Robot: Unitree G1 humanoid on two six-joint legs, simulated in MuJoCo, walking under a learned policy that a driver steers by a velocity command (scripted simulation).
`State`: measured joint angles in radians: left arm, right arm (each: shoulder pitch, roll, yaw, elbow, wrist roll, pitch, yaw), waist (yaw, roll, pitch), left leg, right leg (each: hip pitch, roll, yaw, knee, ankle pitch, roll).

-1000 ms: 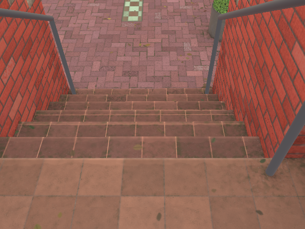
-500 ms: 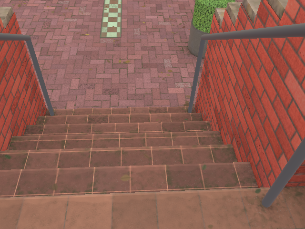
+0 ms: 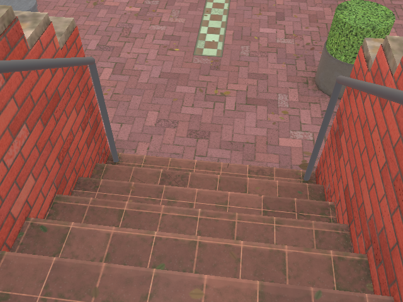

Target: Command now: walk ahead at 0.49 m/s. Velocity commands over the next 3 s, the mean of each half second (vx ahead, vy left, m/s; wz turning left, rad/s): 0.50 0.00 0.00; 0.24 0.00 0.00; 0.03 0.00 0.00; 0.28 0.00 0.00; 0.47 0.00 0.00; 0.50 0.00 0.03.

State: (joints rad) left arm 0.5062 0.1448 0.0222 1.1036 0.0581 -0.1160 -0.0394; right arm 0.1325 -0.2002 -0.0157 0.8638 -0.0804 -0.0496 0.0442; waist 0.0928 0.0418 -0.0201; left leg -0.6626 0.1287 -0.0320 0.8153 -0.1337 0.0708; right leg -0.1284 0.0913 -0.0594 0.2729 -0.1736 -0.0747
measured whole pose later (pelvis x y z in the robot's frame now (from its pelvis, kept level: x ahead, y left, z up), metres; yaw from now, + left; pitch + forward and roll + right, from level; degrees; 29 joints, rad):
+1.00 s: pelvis +0.45 -0.01 -0.16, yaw +0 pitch +2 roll +2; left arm 0.22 0.21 0.03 1.00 0.04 -0.06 -0.10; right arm 0.59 -0.11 0.02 1.08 -0.02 -0.03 0.09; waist -0.10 -0.04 -0.01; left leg -0.51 -0.02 -0.07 1.79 -0.87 -0.06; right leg -0.30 -0.03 -0.08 0.31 -0.04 -0.03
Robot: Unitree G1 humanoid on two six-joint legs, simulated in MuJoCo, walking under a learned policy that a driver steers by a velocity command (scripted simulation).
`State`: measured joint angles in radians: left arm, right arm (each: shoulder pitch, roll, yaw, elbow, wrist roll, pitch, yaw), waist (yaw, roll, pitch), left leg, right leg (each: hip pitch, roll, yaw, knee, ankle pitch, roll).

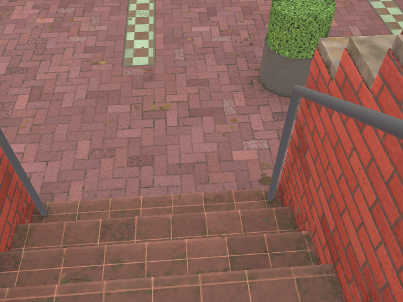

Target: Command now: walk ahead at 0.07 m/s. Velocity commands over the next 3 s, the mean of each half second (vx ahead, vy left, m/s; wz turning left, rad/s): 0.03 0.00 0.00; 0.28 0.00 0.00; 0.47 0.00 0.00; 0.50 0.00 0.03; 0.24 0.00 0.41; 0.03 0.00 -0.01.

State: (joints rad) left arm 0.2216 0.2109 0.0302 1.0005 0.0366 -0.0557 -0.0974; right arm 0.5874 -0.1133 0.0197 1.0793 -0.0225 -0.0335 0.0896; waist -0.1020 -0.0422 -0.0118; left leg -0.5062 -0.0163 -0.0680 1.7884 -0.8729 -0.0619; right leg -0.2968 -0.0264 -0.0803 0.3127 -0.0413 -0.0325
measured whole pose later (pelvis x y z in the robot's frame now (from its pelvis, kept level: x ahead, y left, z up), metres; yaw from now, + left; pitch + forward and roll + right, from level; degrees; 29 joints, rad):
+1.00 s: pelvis +0.13 +0.03 -0.03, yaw +0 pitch +3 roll +0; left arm 0.17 0.15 0.06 0.94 0.09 -0.11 -0.04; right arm 0.71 -0.01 0.01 1.15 -0.09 -0.11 0.00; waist -0.13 0.00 -0.08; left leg -0.29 0.03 0.01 0.68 -0.44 0.01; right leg -0.61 -0.03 -0.04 1.16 -0.20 -0.06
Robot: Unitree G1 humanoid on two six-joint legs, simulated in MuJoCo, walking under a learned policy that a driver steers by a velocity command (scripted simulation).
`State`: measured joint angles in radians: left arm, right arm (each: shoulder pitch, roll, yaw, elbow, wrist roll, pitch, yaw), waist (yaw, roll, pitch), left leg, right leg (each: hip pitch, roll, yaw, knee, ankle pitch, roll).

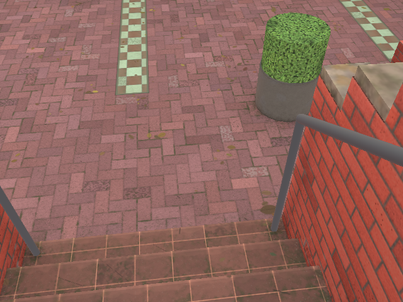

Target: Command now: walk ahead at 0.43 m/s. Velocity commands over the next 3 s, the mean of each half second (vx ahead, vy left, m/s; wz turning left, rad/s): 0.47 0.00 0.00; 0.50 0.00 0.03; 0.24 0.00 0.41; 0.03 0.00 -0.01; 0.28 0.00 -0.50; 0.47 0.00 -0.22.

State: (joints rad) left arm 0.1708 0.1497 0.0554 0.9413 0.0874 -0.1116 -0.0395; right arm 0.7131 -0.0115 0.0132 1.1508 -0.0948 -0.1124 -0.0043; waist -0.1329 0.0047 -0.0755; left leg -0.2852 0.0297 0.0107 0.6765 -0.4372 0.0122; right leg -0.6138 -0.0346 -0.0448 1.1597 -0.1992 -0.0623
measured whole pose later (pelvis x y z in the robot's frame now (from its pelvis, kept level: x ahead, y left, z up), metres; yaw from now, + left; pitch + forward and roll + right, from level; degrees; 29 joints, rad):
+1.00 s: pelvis +0.43 -0.07 -0.31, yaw +1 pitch +2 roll +1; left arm 0.26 0.24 0.03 0.98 0.09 -0.08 -0.09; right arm 0.50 -0.18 0.01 1.10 -0.05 -0.07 0.10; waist -0.05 -0.01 -0.05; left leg -0.60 -0.05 -0.06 1.88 -0.64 0.10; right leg -0.28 -0.01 -0.08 0.44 -0.20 -0.06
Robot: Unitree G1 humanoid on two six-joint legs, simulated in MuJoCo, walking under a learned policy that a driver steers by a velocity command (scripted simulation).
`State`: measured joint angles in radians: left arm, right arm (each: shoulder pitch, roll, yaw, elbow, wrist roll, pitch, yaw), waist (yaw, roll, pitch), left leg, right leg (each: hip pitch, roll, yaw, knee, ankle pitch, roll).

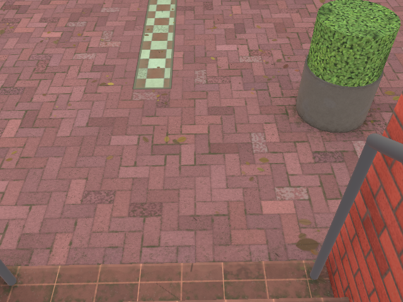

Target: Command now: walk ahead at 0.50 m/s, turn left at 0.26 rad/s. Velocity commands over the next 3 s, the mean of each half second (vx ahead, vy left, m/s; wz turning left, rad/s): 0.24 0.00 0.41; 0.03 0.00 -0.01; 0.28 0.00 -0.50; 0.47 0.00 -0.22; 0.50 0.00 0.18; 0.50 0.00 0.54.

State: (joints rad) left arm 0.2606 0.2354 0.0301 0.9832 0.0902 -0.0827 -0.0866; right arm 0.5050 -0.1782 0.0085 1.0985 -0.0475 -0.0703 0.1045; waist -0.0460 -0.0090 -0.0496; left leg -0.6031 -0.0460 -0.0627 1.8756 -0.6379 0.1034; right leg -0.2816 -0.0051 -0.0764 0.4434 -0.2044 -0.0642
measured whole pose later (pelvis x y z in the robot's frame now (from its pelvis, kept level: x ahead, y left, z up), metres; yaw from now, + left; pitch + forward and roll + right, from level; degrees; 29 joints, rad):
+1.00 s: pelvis +0.32 +0.07 -0.19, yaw +12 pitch +4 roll +2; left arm 0.33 0.22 0.07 0.93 0.03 -0.07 0.00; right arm 0.12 -0.27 -0.09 0.82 -0.01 -0.05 -0.04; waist 0.04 -0.04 -0.04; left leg -0.36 0.00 0.14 0.69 -0.37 0.06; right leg -0.39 -0.05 0.06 0.76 -0.44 -0.03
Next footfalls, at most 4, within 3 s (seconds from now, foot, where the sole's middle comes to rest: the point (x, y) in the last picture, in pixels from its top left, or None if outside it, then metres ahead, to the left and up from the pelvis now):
0.46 left None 0.32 0.18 -0.95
0.74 right None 0.36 -0.06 -0.95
1.34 right None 0.35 -0.08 -0.95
1.66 left None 0.60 0.09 -1.12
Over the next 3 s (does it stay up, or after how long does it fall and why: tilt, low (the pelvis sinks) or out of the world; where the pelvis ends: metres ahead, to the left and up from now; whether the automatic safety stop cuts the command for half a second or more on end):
stays up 1.29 -0.11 -0.70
